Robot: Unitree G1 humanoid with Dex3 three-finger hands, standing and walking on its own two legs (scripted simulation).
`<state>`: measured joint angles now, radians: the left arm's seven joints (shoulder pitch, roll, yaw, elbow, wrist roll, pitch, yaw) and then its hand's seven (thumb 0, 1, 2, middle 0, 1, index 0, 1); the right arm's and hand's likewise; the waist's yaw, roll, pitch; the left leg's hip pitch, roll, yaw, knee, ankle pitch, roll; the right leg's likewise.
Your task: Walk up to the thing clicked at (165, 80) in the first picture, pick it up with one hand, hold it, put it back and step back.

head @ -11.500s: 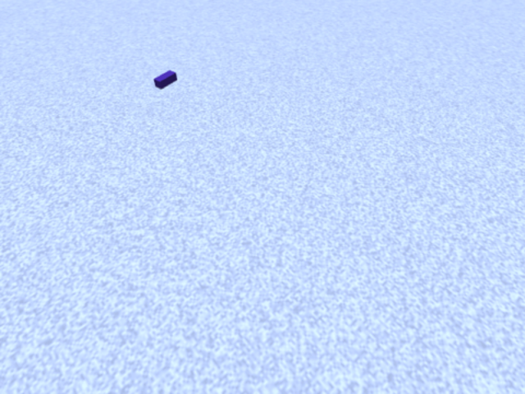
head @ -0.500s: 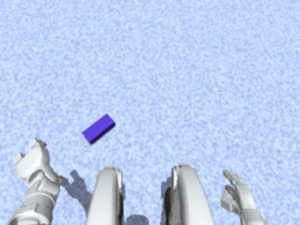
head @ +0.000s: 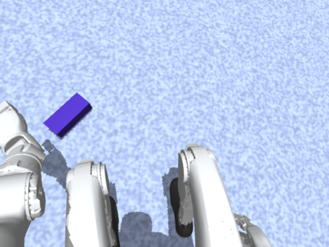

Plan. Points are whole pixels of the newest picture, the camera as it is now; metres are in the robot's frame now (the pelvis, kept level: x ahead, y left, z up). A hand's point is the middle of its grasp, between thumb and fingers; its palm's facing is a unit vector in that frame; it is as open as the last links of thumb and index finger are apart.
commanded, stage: rise first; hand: left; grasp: from above
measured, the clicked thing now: (69, 115) +0.53 +0.26 -0.37
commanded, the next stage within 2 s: approach in 1.04 s
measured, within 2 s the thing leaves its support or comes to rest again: neither
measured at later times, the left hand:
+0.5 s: hand (36, 123) +0.46 +0.30 -0.22, palm faces -0.28 -0.30 -0.91, open 13.7 cm
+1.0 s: hand (39, 120) +0.48 +0.31 -0.24, palm faces -0.28 -0.31 -0.91, open 13.9 cm
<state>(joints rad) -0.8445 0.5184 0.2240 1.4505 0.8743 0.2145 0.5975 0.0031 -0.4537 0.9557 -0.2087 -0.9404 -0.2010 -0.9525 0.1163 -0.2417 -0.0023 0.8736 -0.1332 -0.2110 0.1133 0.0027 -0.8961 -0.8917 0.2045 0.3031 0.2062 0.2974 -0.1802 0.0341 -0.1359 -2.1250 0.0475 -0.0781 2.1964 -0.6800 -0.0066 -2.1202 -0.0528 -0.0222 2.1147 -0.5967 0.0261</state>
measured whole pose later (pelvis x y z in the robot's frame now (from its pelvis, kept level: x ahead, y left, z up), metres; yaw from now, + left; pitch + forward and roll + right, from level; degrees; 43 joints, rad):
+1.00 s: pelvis +0.01 +0.00 -0.07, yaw -3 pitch +35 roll -7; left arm -1.12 0.74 0.34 1.66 0.94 0.21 0.56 0.00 -0.53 0.98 -0.12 -1.05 -0.13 -1.05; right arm 0.17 -0.33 0.06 0.84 -0.17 -0.29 0.30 0.00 -0.91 -0.90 0.20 0.30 0.20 0.30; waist -0.27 0.02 0.02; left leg -2.33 0.03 -0.13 2.45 -0.73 -0.01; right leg -2.31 -0.05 -0.04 2.33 -0.63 0.04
